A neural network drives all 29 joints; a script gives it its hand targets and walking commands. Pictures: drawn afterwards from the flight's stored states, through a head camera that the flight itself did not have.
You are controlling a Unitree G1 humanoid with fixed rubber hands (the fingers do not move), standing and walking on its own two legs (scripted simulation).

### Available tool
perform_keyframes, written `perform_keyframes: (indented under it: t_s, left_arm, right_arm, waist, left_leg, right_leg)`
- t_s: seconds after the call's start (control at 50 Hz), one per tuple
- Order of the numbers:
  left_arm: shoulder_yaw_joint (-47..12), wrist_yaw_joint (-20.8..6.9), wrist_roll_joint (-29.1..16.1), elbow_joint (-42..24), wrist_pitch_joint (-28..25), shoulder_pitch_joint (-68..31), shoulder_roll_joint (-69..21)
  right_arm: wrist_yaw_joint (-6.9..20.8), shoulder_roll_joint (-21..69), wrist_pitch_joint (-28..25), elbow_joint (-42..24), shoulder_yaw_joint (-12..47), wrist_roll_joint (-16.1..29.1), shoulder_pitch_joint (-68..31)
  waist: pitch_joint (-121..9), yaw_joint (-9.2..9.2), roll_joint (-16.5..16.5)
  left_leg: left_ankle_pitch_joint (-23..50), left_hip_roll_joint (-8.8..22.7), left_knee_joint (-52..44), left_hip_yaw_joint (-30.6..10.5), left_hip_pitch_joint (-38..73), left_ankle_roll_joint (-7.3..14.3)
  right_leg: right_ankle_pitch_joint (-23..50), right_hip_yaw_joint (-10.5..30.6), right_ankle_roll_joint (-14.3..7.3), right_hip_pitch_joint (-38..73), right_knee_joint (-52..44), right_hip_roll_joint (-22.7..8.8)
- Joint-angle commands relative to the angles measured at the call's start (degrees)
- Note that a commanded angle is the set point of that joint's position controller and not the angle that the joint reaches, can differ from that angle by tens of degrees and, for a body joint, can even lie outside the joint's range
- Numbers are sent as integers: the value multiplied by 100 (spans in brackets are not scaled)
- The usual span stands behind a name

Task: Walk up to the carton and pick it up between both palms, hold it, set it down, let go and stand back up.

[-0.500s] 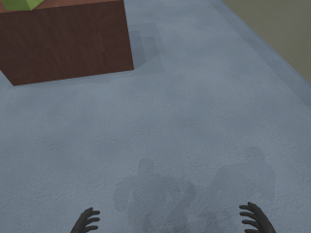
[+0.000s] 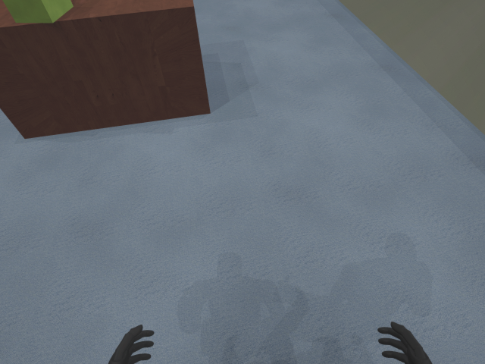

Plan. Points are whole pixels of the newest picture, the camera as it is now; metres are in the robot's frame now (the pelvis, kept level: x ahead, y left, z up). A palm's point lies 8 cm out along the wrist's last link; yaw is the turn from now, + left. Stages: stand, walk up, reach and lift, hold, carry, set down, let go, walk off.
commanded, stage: stand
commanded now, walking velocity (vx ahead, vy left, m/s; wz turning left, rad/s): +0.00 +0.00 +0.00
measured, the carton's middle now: out of the picture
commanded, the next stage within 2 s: none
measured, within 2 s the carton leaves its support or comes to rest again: neither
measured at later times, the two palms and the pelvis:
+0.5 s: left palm out of the picture +0.10 +0.24 -0.09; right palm out of the picture +0.10 -0.25 -0.09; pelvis -0.01 +0.00 +0.00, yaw +0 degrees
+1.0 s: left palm out of the picture +0.10 +0.24 -0.09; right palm out of the picture +0.10 -0.25 -0.09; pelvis -0.01 +0.00 +0.00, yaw +0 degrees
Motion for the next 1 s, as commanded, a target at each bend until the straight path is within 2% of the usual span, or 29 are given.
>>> perform_keyframes:
  t_s: [0.0,0.02,0.06,0.26,0.3,0.38,0.44,0.46,0.54,0.64,0.66,0.7,0.98]
  left_arm:
    - [231,29,2,-538,-125,-91,681]
    - [242,27,2,-523,-129,-110,708]
    - [242,28,0,-506,-132,-43,686]
    - [227,38,-13,-462,-134,-54,753]
    - [226,38,-15,-457,-120,-5,748]
    - [218,39,-25,-411,-120,39,744]
    - [228,42,-19,-379,-124,92,791]
    - [213,42,-10,-403,-128,81,777]
    - [191,48,-41,-392,-133,86,761]
    - [180,54,-42,-363,-125,88,778]
    - [180,49,-40,-353,-123,104,784]
    - [193,39,-17,-370,-123,124,839]
    - [180,30,-31,-369,-96,125,863]
  right_arm:
    - [-31,-653,-126,-508,-219,16,-114]
    - [-25,-630,-133,-518,-216,9,-52]
    - [-29,-668,-138,-490,-215,10,-42]
    - [-31,-638,-126,-363,-213,-6,44]
    - [-36,-644,-122,-372,-207,14,85]
    - [-30,-679,-130,-337,-184,4,60]
    - [-41,-703,-141,-287,-183,7,149]
    - [-41,-712,-143,-293,-179,3,144]
    - [-48,-692,-132,-257,-180,-2,125]
    - [-46,-673,-125,-219,-150,8,179]
    - [-52,-681,-126,-182,-137,9,196]
    - [-50,-741,-128,-219,-144,-14,167]
    - [-46,-797,-111,-237,-113,15,121]
  waist:
    - [-223,24,-91]
    - [-302,-30,-68]
    - [-298,-11,89]
    - [-211,-36,-183]
    - [-172,-45,15]
    - [-14,1,-129]
    - [-270,-10,10]
    - [-287,1,-80]
    - [-240,2,-19]
    - [-203,-37,-142]
    - [-228,-29,-56]
    - [-230,-27,-123]
    - [-156,-14,-47]
  left_leg:
    - [627,404,-704,-474,2,174]
    - [644,400,-699,-457,25,174]
    - [687,395,-692,-456,6,190]
    - [539,375,-703,-484,104,181]
    - [509,378,-743,-499,56,176]
    - [421,409,-790,-530,-33,195]
    - [520,421,-809,-544,44,178]
    - [550,432,-800,-554,34,173]
    - [592,388,-768,-517,62,179]
    - [687,402,-741,-485,121,166]
    - [630,402,-768,-472,88,166]
    - [619,405,-746,-466,139,181]
    - [606,421,-808,-479,57,196]
  right_leg:
    - [593,410,-189,-9,-735,-398]
    - [635,442,-205,52,-706,-424]
    - [708,448,-208,85,-711,-430]
    - [401,537,-241,-57,-901,-471]
    - [380,536,-246,-72,-914,-474]
    - [298,523,-232,-107,-927,-463]
    - [411,508,-224,45,-875,-453]
    - [438,460,-205,38,-884,-423]
    - [458,531,-240,-24,-948,-466]
    - [523,513,-232,-34,-981,-474]
    - [474,518,-224,-13,-981,-459]
    - [493,530,-233,32,-912,-470]
    - [532,541,-218,76,-888,-452]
